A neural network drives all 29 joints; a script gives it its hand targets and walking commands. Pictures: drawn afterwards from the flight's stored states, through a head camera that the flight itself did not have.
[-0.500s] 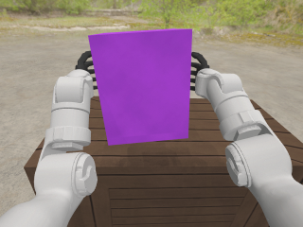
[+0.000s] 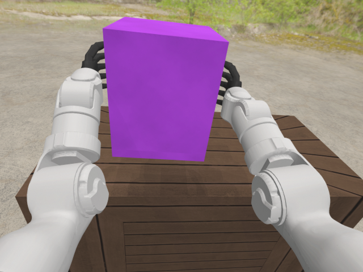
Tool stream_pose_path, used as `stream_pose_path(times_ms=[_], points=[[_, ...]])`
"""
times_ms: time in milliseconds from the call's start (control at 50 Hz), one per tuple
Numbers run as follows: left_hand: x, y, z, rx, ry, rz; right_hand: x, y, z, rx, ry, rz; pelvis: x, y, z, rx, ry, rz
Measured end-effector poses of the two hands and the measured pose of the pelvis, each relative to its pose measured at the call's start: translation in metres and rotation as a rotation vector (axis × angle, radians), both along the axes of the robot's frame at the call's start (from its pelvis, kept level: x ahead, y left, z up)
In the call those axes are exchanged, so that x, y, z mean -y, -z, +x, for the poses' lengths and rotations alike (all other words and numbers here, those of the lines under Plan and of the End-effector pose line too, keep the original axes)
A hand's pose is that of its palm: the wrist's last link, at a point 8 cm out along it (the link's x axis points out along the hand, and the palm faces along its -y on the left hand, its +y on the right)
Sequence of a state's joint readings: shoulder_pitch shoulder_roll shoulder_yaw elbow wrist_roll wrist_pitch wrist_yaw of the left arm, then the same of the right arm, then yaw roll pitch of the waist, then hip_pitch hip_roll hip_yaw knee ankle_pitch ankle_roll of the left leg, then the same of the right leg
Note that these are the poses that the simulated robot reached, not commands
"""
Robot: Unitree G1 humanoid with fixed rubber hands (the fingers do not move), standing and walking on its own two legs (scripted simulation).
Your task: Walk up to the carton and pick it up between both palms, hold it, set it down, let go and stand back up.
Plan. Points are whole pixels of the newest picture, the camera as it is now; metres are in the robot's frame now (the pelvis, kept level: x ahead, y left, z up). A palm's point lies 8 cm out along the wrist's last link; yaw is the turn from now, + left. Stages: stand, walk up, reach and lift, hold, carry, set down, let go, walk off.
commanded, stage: set down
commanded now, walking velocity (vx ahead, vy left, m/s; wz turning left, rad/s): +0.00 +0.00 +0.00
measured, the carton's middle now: (163, 87) +0.44 +0.02 +0.28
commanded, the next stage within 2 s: none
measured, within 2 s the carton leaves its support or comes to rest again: neither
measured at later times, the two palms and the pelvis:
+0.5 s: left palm (104, 91) +0.44 +0.15 +0.27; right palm (229, 113) +0.40 -0.14 +0.24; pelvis +0.03 +0.01 +0.00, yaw +0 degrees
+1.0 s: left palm (109, 97) +0.45 +0.14 +0.25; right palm (227, 123) +0.40 -0.14 +0.22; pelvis +0.03 +0.01 +0.00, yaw -1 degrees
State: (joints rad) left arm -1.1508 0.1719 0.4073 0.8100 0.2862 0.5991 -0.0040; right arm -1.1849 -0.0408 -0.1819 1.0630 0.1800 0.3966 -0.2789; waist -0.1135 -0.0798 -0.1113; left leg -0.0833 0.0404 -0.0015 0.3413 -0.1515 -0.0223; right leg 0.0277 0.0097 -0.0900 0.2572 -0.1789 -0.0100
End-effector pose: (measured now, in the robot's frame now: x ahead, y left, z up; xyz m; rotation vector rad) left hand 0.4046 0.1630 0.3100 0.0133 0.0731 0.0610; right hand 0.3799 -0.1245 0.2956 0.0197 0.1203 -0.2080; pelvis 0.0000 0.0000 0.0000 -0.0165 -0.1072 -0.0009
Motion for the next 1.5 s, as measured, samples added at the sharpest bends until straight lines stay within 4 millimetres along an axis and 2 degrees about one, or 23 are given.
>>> stream_pose_path(times_ms=[120, 220, 460, 560, 740, 1240, 1500], points=[[0.0, 0.032, 0.011, -0.014, 0.009, 0.015, -0.001, 0.034, 0.009, -0.014, 0.008, -0.008, -0.002, 0.001, 0.006, -0.007, -0.003, -0.006], [0.003, 0.048, 0.018, -0.008, 0.021, 0.01, 0.002, 0.05, 0.013, -0.008, 0.019, -0.014, -0.004, 0.002, 0.012, -0.014, -0.008, -0.01], [0.016, 0.041, 0.03, 0.007, 0.04, 0.033, 0.013, 0.052, 0.019, 0.01, 0.039, 0.008, -0.012, 0.003, 0.024, 0.001, 0.006, -0.008], [0.018, 0.041, 0.033, 0.002, 0.044, 0.053, 0.015, 0.058, 0.02, 0.006, 0.045, 0.028, -0.014, 0.003, 0.027, 0.006, 0.01, -0.005], [0.02, 0.051, 0.041, -0.028, 0.064, 0.071, 0.015, 0.076, 0.022, -0.023, 0.058, 0.033, -0.014, 0.002, 0.027, -0.001, 0.012, -0.002], [0.024, 0.078, 0.057, -0.061, 0.128, 0.047, 0.017, 0.088, 0.02, -0.043, 0.129, 0.032, -0.017, 0.002, 0.024, -0.035, 0.031, -0.003], [0.027, 0.093, 0.067, -0.107, 0.135, 0.037, 0.02, 0.098, 0.028, -0.073, 0.139, 0.064, -0.021, 0.001, 0.023, -0.07, 0.039, 0.001]])
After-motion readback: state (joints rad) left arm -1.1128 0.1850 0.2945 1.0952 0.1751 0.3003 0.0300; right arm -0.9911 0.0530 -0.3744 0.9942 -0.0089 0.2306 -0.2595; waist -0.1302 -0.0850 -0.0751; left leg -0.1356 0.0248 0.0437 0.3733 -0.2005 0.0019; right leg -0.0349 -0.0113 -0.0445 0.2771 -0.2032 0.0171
